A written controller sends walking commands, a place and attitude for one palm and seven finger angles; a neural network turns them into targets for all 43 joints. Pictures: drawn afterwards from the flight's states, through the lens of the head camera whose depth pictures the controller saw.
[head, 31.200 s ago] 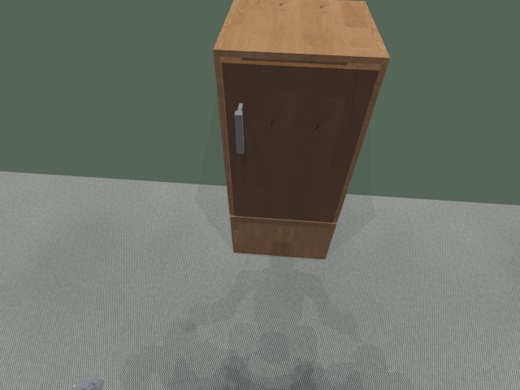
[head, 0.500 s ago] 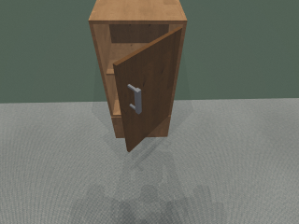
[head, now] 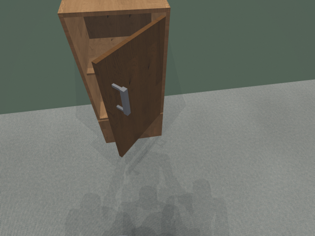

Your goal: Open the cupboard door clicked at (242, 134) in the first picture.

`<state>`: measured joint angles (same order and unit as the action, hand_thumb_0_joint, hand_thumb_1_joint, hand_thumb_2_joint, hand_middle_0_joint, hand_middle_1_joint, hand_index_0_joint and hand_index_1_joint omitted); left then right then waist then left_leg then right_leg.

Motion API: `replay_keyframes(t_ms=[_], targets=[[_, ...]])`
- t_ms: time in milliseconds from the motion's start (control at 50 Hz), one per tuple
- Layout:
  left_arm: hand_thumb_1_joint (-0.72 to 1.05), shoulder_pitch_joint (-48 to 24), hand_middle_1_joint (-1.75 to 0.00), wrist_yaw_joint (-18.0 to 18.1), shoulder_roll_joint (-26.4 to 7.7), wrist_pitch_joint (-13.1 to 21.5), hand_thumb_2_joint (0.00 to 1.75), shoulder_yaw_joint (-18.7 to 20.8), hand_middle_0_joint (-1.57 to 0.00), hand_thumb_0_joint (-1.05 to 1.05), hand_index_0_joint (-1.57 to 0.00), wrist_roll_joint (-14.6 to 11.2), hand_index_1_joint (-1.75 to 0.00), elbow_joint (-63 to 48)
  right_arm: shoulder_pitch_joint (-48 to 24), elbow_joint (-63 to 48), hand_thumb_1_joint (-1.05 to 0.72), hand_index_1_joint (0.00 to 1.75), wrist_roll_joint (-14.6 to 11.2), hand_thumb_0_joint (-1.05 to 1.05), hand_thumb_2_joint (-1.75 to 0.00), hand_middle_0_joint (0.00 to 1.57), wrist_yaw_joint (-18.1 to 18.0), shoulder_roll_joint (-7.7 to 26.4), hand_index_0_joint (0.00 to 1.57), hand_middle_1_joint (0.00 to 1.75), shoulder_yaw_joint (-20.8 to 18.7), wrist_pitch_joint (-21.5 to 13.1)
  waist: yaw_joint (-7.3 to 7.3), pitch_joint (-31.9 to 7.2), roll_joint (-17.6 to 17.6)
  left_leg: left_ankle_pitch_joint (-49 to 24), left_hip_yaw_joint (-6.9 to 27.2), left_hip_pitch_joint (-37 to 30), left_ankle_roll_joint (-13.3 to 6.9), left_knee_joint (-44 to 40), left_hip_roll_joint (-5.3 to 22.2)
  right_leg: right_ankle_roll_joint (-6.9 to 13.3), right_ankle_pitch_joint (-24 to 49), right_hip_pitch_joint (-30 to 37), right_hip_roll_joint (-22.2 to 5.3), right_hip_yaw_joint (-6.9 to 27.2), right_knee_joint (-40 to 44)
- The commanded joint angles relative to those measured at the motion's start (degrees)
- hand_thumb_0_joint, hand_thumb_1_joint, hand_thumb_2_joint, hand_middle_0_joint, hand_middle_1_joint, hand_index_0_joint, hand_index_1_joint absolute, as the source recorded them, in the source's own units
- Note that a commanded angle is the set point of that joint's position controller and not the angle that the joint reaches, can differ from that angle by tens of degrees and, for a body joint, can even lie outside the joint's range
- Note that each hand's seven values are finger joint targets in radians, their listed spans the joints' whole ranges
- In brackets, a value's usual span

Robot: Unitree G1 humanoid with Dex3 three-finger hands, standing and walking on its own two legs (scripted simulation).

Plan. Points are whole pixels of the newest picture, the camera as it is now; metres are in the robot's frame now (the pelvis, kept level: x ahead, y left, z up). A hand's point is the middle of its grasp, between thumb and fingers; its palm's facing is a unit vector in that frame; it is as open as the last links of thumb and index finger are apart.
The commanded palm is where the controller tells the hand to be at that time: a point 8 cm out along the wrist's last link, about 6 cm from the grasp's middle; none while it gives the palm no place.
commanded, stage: walk to a spot facing it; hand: left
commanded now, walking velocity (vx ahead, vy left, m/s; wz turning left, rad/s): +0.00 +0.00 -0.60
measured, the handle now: (121, 99) +0.55 +0.17 -0.03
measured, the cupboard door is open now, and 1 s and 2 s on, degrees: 46 46 46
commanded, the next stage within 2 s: none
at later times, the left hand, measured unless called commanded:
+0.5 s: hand out of the picture +0.10 +0.18 -0.17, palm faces -0.21 -0.95 -0.22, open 7.4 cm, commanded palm none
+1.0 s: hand (131, 212) +0.20 +0.10 -0.16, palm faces -0.56 -0.79 -0.27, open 7.4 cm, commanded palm none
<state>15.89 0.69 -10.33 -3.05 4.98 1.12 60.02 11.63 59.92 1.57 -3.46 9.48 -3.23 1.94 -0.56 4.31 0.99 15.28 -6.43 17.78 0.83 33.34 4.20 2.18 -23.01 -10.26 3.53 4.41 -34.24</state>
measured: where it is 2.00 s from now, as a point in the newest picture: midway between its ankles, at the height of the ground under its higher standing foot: outside the picture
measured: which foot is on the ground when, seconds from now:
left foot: down 0.00-0.14, up 0.16-0.48, down 0.50-0.82, up 0.84-1.00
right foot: down 0.00-0.50, up 0.52-0.82, down 0.84-1.00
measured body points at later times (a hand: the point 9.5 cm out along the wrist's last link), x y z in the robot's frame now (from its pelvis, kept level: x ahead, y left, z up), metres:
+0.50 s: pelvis +0.01 +0.00 +0.00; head +0.06 +0.00 +0.45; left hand +0.11 +0.23 -0.15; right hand +0.06 -0.28 -0.12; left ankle +0.05 +0.12 -0.73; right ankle -0.04 -0.11 -0.73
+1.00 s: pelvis +0.00 -0.02 +0.00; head +0.05 -0.05 +0.45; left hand +0.23 +0.14 -0.14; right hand -0.12 -0.27 -0.14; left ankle +0.07 +0.10 -0.69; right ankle -0.05 -0.13 -0.73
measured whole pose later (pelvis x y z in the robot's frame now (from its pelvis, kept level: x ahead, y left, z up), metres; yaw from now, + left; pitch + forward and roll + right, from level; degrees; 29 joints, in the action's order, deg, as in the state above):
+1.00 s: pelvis +0.00 -0.02 +0.00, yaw -35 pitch +1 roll +0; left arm 8.4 0.1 -13.6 -2.7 4.3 1.9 51.1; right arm 12.6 52.7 0.7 -1.9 14.4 -3.6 3.2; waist 1.2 6.7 0.4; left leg 28.4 -3.1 24.0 3.2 52.5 3.8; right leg 0.2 -16.2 -18.5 0.8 3.4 -34.1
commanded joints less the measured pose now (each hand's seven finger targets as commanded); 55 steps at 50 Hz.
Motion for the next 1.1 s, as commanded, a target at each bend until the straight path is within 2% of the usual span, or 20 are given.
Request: replay_keyframes(t_ms=[0,80,120,140,240,360,440,480,500,560,700,760,780,800,820,840,980,1020,1060,1080], targets=[[0.9,-1.76,-0.3,-0.69,-4.49,0.39,0.9,1.13,-0.2,0.0,-0.2,-0.04,-0.3,-6.61,5.16,-3.54,-0.9,0.3,0.55,0.0,-0.9,0.2,-0.07,11.89,0.2,0.3,-2.62,-1.41,1.79,-3.81,-14.54,-5.46,18.39,-7.09,-12.06,-17.55,20.8,-0.76,-11.06,-13.55,-3.14,-3.65,-19.77],[0.9,5.48,-0.3,-1.52,-4.69,0.88,0.9,1.55,-0.2,0.0,-0.2,0.18,-0.3,-5.66,-2.98,-6.98,-0.9,0.3,0.51,0.0,-0.9,0.2,0.42,12.2,0.2,0.3,-2.4,-1.17,-4.13,-5.7,-4.24,-4.07,4.98,2.42,-5.3,-5.3,14.11,-1.09,3.65,0.62,-4.36,-5.81,-0.36],[0.9,5.64,-0.3,-0.19,-14.61,1.63,0.9,3.08,-0.2,0.0,-0.2,1.03,-0.3,-6.22,-5.59,-10.53,-0.9,0.3,-0.49,0.0,-0.9,0.2,1.37,6.37,0.2,0.3,-1.74,-0.47,-4.72,-0.81,20.92,18.41,-2.52,17.19,1.71,20.86,-1.88,5.52,17.12,1.53,-22.27,24.03,20.24],[0.9,5.13,-0.3,-0.13,-15.86,1.55,0.9,2.87,-0.2,0.0,-0.2,0.27,-0.3,-7.28,-6.43,-11.08,-0.9,0.3,-0.39,0.0,-0.9,0.2,1.79,8.2,0.2,0.3,-1.95,-0.26,-4.98,-1.54,11.76,18.51,4.65,16.21,1.13,27.51,-1.03,10.44,17.09,-1.14,-23.25,24.26,18.69],[0.9,-0.09,-0.3,1.03,-11.51,2.38,0.9,2.03,-0.2,0.0,-0.2,0.3,-0.3,-8.89,-6.09,-10.28,-0.9,0.3,-0.69,0.0,-0.9,0.2,1.37,6.43,0.2,0.3,-1.55,-0.4,-1.25,-5.22,5.16,10.56,6.84,15.08,2.05,27.06,-1.08,9.77,42.21,5.66,-15.79,15.91,10.05],[0.9,0.47,-0.3,0.77,-12.82,1.92,0.9,2.66,-0.2,0.0,-0.2,0.49,-0.3,-9.43,-7.07,-12.1,-0.9,0.3,-1.31,0.0,-0.9,0.2,1.14,6.16,0.2,0.3,-1.3,-0.73,-1.62,-5.07,7.16,10.03,6.59,9.34,1.76,15.04,-3.28,9.61,41.46,4.89,-14.13,18.51,9.85],[0.9,-3.48,-0.3,0.43,-11.84,1.6,0.9,2.42,-0.2,0.0,-0.2,-0.17,-0.3,-10.8,0.31,-10.65,-0.9,0.3,-1.44,0.0,-0.9,0.2,0.59,7.19,0.2,0.3,-1.28,-1.85,2.34,-7.42,4.89,-1.88,7.36,-7.21,0.89,-6.52,-2.95,4.32,36.77,-3.47,-9.36,17.07,4.37],[0.9,-2.12,-0.3,-0.55,-6.79,1.65,0.9,1.13,-0.2,0.0,-0.2,-0.65,-0.3,-13.09,4.47,-10.91,-0.9,0.3,-0.27,0.0,-0.9,0.2,0.36,16.09,0.2,0.3,-2.79,-2.59,2.6,-9.53,-19.23,-18.49,29.98,-20.0,-9.15,-15.43,21.06,-2.47,-8.76,-21.4,1.59,2.53,-14.18],[0.9,-2.87,-0.3,-0.93,-8.0,1.92,0.9,1.34,-0.2,0.0,-0.2,-0.06,-0.3,-14.29,5.08,-11.75,-0.9,0.3,0.25,0.0,-0.9,0.2,0.26,16.72,0.2,0.3,-2.55,-2.17,2.86,-7.35,-14.51,-16.42,32.27,-12.99,-14.11,-15.82,25.65,-3.64,-14.23,-22.01,-1.02,-0.44,-24.77],[0.9,-5.77,-0.3,-1.98,-7.26,1.54,0.9,1.5,-0.2,0.0,-0.2,0.29,-0.3,-13.1,2.09,-12.01,-0.9,0.3,0.66,0.0,-0.9,0.2,0.23,12.43,0.2,0.3,-1.09,-2.6,0.81,-4.76,-12.69,-31.77,17.3,-10.91,-10.52,-12.19,16.01,-4.67,-7.09,-23.01,-3.9,-2.15,-33.46],[0.9,-8.86,-0.3,-3.05,-5.72,0.94,0.9,0.37,-0.2,0.0,-0.2,-0.01,-0.3,-14.4,4.87,-10.95,-0.9,0.3,0.58,0.0,-0.9,0.2,0.78,13.88,0.2,0.3,-1.9,-2.13,2.3,-5.84,-14.05,-28.15,5.93,-10.27,-7.32,-9.65,13.76,-3.93,-2.82,-12.8,-3.62,-9.35,-11.41],[0.9,-4.17,-0.3,-2.79,-7.45,1.41,0.9,0.9,-0.2,0.0,-0.2,-0.04,-0.3,-12.79,3.55,-11.17,-0.9,0.3,0.1,0.0,-0.9,0.2,1.19,14.48,0.2,0.3,-2.34,-1.66,-0.58,-6.72,-9.62,-19.67,3.18,-4.47,-3.51,-2.24,12.45,-2.15,8.98,-0.22,-2.68,-10.05,4.27],[0.9,-0.44,-0.3,-2.27,-11.25,2.0,0.9,1.5,-0.2,0.0,-0.2,0.23,-0.3,-11.85,3.46,-11.98,-0.9,0.3,-0.4,0.0,-0.9,0.2,1.7,12.83,0.2,0.3,-2.25,-1.54,-2.2,-8.35,-2.27,-10.18,-0.25,2.53,-0.22,5.92,9.21,0.17,19.08,8.93,-8.26,-2.83,10.07],[0.9,1.91,-0.3,-1.18,-18.29,2.39,0.9,2.92,-0.2,0.0,-0.2,0.72,-0.3,-10.99,1.11,-14.43,-0.9,0.3,-0.9,0.0,-0.9,0.2,2.03,7.73,0.2,0.3,-1.17,-1.38,-3.56,-7.59,16.99,18.15,-5.29,16.04,3.33,19.4,0.09,6.96,33.97,13.06,-23.91,18.6,14.46],[0.9,4.23,-0.3,-0.6,-19.9,2.13,0.9,2.76,-0.2,0.0,-0.2,-0.18,-0.3,-10.6,-0.81,-15.01,-0.9,0.3,-1.0,0.0,-0.9,0.2,1.67,9.6,0.2,0.3,-0.96,-0.74,-6.09,-8.0,14.11,23.04,2.96,15.86,2.43,28.0,0.54,11.97,33.44,8.65,-27.13,20.38,14.81],[0.9,0.65,-0.3,-0.13,-17.85,1.76,0.9,2.84,-0.2,0.0,-0.2,0.3,-0.3,-11.07,-1.65,-14.86,-0.9,0.3,-1.16,0.0,-0.9,0.2,1.53,8.76,0.2,0.3,-1.19,-0.72,-3.67,-6.66,12.29,19.95,5.3,17.09,2.04,30.82,1.02,12.23,29.73,6.45,-22.7,18.27,13.29],[0.9,-8.06,-0.3,0.06,-14.54,1.32,0.9,1.91,-0.2,0.0,-0.2,0.55,-0.3,-12.81,4.81,-10.9,-0.9,0.3,-1.16,0.0,-0.9,0.2,1.66,6.68,0.2,0.3,-0.8,-1.03,1.8,-6.97,6.74,7.43,3.13,0.81,2.58,7.19,-2.06,7.4,26.95,-4.51,-14.36,13.02,9.05],[0.9,-9.98,-0.3,-0.54,-12.86,0.8,0.9,1.51,-0.2,0.0,-0.2,-0.06,-0.3,-13.7,10.15,-9.5,-0.9,0.3,-0.75,0.0,-0.9,0.2,1.44,8.38,0.2,0.3,-0.98,-1.57,4.5,-6.88,4.02,2.51,3.8,-11.16,1.77,-5.19,-1.71,3.37,6.81,-14.82,-9.97,11.49,7.93],[0.9,-11.7,-0.3,-1.83,-7.11,0.5,0.9,0.18,-0.2,0.0,-0.2,-0.38,-0.3,-17.5,15.3,-9.7,-0.9,0.3,1.17,0.0,-0.9,0.2,0.77,18.77,0.2,0.3,-2.78,-2.53,6.88,-3.93,-21.49,28.86,35.52,-13.54,-8.7,-25.43,23.88,-2.7,-13.54,-31.24,1.28,-4.21,-18.32],[0.9,-14.61,-0.3,-2.55,-9.21,1.21,0.9,0.69,-0.2,0.0,-0.2,0.38,-0.3,-18.45,13.97,-10.14,-0.9,0.3,0.86,0.0,-0.9,0.2,1.06,19.13,0.2,0.3,-2.74,-3.03,6.29,-1.68,-14.48,30.29,38.9,-8.62,-12.22,-26.72,27.56,-2.15,-9.61,-31.17,-4.57,-0.45,-25.37]])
